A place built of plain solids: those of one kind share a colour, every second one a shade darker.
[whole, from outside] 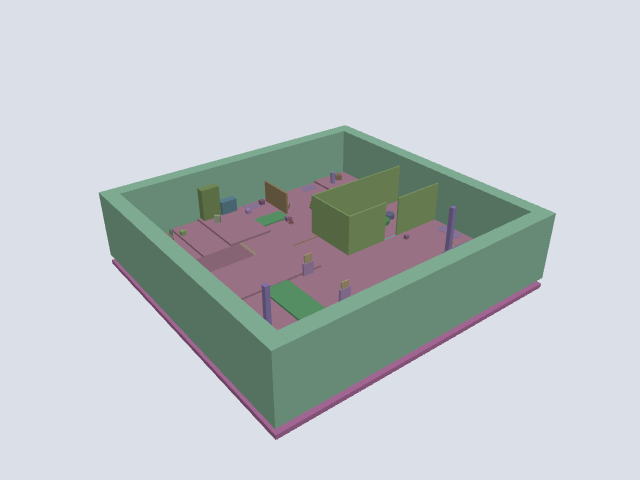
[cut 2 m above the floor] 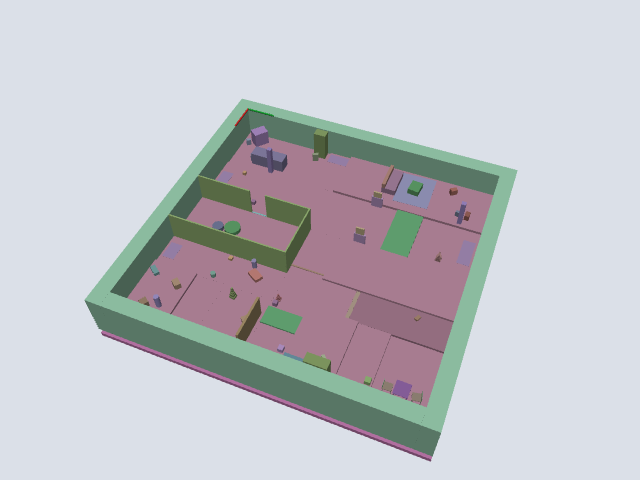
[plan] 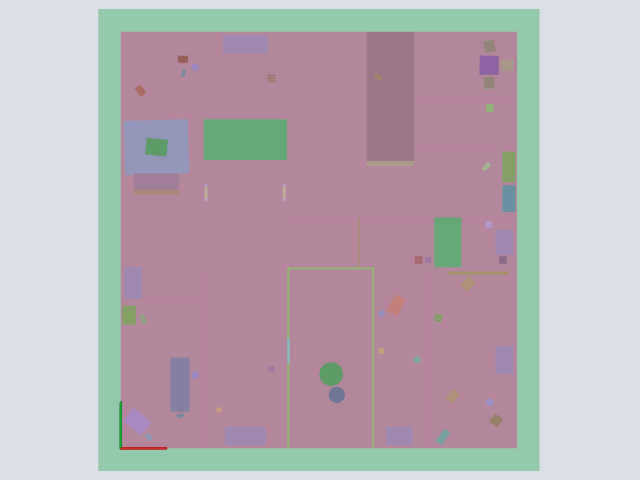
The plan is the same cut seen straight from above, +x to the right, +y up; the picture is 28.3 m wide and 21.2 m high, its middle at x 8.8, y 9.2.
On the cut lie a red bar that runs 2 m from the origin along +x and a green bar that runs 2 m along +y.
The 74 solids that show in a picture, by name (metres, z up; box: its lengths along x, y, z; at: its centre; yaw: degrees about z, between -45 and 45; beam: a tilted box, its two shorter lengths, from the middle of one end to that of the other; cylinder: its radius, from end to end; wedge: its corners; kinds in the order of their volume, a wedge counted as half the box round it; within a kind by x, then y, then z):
{
 "wall_1": {"box": [1.0, 18.4, 4.6], "at": [-0.5, 9.2, 1.3]},
 "wall_2": {"box": [19.5, 1.0, 4.6], "at": [8.75, -0.5, 1.3]},
 "wall_3": {"box": [19.5, 1.0, 4.6], "at": [8.75, 18.9, 1.3]},
 "wall_4": {"box": [1.0, 18.4, 4.6], "at": [18.0, 9.2, 1.3]},
 "floor_1": {"box": [3.65, 6.5, 0.88], "at": [1.82, 3.25, -0.56]},
 "floor_2": {"box": [3.65, 1.6, 1.0], "at": [1.82, 7.3, -0.5]},
 "floor_3": {"box": [3.65, 10.3, 1.18], "at": [1.82, 13.25, -0.41]},
 "floor_4": {"box": [3.7, 18.4, 1.0], "at": [5.5, 9.2, -0.5]},
 "floor_5": {"box": [3.5, 8.2, 1.15], "at": [9.1, 14.3, -0.42]},
 "floor_6": {"box": [3.85, 8.0, 1.0], "at": [9.28, 4.0, -0.5]},
 "floor_7": {"box": [2.1, 2.24, 1.0], "at": [11.9, 11.32, -0.5]},
 "floor_8": {"box": [2.1, 5.71, 1.0], "at": [11.9, 15.54, -0.5]},
 "floor_9": {"box": [2.2, 8.0, 1.0], "at": [12.3, 4.0, -0.5]},
 "floor_10": {"box": [10.15, 2.2, 1.0], "at": [12.43, 9.1, -0.5]},
 "floor_11": {"box": [4.55, 3.1, 1.15], "at": [15.22, 11.75, -0.42]},
 "floor_12": {"box": [4.55, 2.0, 1.0], "at": [15.22, 14.3, -0.5]},
 "floor_13": {"box": [4.55, 3.1, 0.84], "at": [15.22, 16.85, -0.58]},
 "floor_14": {"box": [4.1, 2.95, 1.15], "at": [15.45, 1.48, -0.42]},
 "floor_15": {"box": [4.1, 1.9, 1.0], "at": [15.45, 3.9, -0.5]},
 "floor_16": {"box": [4.1, 3.15, 1.0], "at": [15.45, 6.42, -0.5]},
 "floor_base_1": {"box": [19.5, 20.4, 0.3], "at": [8.75, 9.2, -1.57]},
 "part_1": {"box": [0.1, 3.76, 2.85], "at": [7.4, 1.88, 1.38]},
 "part_2": {"box": [0.1, 3.04, 2.85], "at": [7.4, 6.38, 1.38]},
 "part_3": {"box": [3.85, 0.1, 2.85], "at": [9.28, 7.95, 1.38]},
 "part_4": {"box": [0.1, 7.9, 2.85], "at": [11.15, 3.95, 1.38]},
 "tall_1": {"box": [0.6, 0.85, 2.1], "at": [0.36, 5.88, 0.93]},
 "tall_2": {"box": [0.59, 1.35, 2.3], "at": [17.14, 12.43, 1.3]},
 "island_1": {"box": [0.85, 2.4, 0.94], "at": [2.62, 2.82, 0.35]},
 "step_hump_1": {"box": [3.7, 1.8, 0.17], "at": [5.5, 13.63, 0.04]},
 "step_hump_2": {"box": [1.2, 2.2, 0.15], "at": [14.45, 9.1, 0.03]},
 "trolley_1": {"box": [1.03, 0.76, 1.08], "at": [0.72, 1.17, 0.42], "yaw": -38.6},
 "sofa_seat_1": {"box": [2.0, 0.95, 0.43], "at": [1.58, 11.67, 0.41]},
 "counter_1": {"box": [0.59, 1.19, 0.95], "at": [17.14, 11.03, 0.62]},
 "screenN_1": {"box": [2.7, 0.15, 1.62], "at": [15.79, 7.74, 0.81]},
 "column_a0a_1": {"box": [0.3, 0.3, 3.72], "at": [3.29, 3.23, 1.74]},
 "column_a0a_2": {"box": [0.3, 0.3, 3.42], "at": [3.29, 16.83, 1.89]},
 "low_1": {"box": [0.95, 0.75, 0.41], "at": [1.58, 13.3, 0.4], "yaw": -5.7},
 "low_2": {"cylinder": 0.53, "from": [9.29, 3.28, 0.0], "to": [9.29, 3.28, 0.28]},
 "floor_gap_cover_1": {"box": [2.1, 0.25, 0.95], "at": [11.9, 12.56, -0.47]},
 "low_mat_1": {"box": [0.8, 1.42, 0.06], "at": [0.55, 7.3, -0.02]},
 "low_mat_2": {"box": [1.8, 0.8, 0.06], "at": [5.5, 0.55, -0.02]},
 "low_mat_3": {"box": [2.0, 0.8, 0.06], "at": [5.5, 17.85, -0.02]},
 "low_mat_4": {"box": [1.2, 0.8, 0.06], "at": [12.3, 0.55, -0.02]},
 "low_mat_5": {"box": [0.8, 1.2, 0.06], "at": [16.95, 3.9, -0.02]},
 "low_mat_6": {"box": [0.8, 1.1, 0.06], "at": [16.95, 9.1, -0.02]},
 "low_rug_1": {"box": [2.83, 2.4, 0.06], "at": [1.58, 13.3, 0.16], "yaw": 1.8},
 "carton_1": {"box": [0.4, 0.53, 0.4], "at": [14.66, 2.29, 0.35], "yaw": -38.4},
 "carton_2": {"box": [0.46, 0.56, 0.31], "at": [15.34, 7.27, 0.15], "yaw": -44.8},
 "carton_3": {"box": [0.46, 0.45, 0.4], "at": [16.58, 1.23, 0.35], "yaw": -33.3},
 "neck_1": {"box": [0.16, 0.75, 0.85], "at": [3.77, 11.3, 0.42]},
 "neck_2": {"box": [0.16, 0.75, 0.85], "at": [7.23, 11.3, 0.42]},
 "sofa_back_1": {"box": [2.0, 0.23, 0.36], "at": [1.58, 11.31, 0.8]},
 "inway_suitcase_lying_1": {"box": [0.53, 0.83, 0.29], "at": [12.17, 6.32, 0.1], "yaw": -29.7},
 "pouf_1": {"cylinder": 0.36, "from": [9.55, 2.36, 0.0], "to": [9.55, 2.36, 0.31]},
 "bag_1": {"box": [0.31, 0.46, 0.41], "at": [0.87, 15.8, 0.39], "yaw": 36.0},
 "bag_2": {"box": [0.45, 0.31, 0.4], "at": [2.74, 17.18, 0.38], "yaw": -1.6},
 "cabin_bag_1": {"box": [0.22, 0.42, 0.58], "at": [0.99, 5.71, 0.17], "yaw": 25.3},
 "cabin_bag_2": {"box": [0.41, 0.2, 0.53], "at": [16.16, 12.44, 0.41], "yaw": 44.6},
 "bin_1": {"cylinder": 0.17, "from": [16.3, 2.03, 0.15], "to": [16.3, 2.03, 1.05]},
 "neck_plant_1": {"box": [0.1, 0.55, 0.46], "at": [3.77, 11.3, 1.08]},
 "neck_plant_2": {"box": [0.1, 0.55, 0.56], "at": [7.23, 11.3, 1.13]},
 "duffel_1": {"box": [0.33, 0.68, 0.24], "at": [14.23, 0.5, 0.27], "yaw": -36.0},
 "edge_bin_1": {"cylinder": 0.15, "from": [11.52, 5.95, 0.0], "to": [11.52, 5.95, 0.65]},
 "edge_bag_1": {"box": [0.34, 0.34, 0.31], "at": [16.3, 15.04, 0.15]},
 "edge_carton_1": {"box": [0.34, 0.34, 0.31], "at": [16.87, 8.31, 0.15]},
 "edge_crate_1": {"box": [0.32, 0.32, 0.3], "at": [16.25, 9.88, 0.15]},
 "chair_seat_1": {"box": [0.47, 0.52, 0.04], "at": [16.26, 16.13, 0.28], "yaw": 1.6},
 "chair_seat_2": {"box": [0.47, 0.52, 0.04], "at": [16.28, 17.75, 0.28], "yaw": 12.0},
 "chair_seat_3": {"box": [0.52, 0.47, 0.04], "at": [17.06, 16.91, 0.28], "yaw": 1.3},
 "edge_bucket_1": {"cylinder": 0.16, "from": [13.09, 3.91, 0.0], "to": [13.09, 3.91, 0.31]},
 "top_1": {"box": [0.85, 0.85, 0.034], "at": [16.27, 16.92, 0.55], "yaw": -0.6},
 "low_sill_1": {"box": [0.1, 2.2, 0.1], "at": [10.52, 9.1, 0.0]},
 "inway_parcel_1": {"box": [0.36, 0.23, 0.17], "at": [11.37, 16.39, 0.04], "yaw": -28.2},
 "low_threshold_1": {"box": [0.1, 1.1, 0.06], "at": [7.4, 4.31, -0.02]}
}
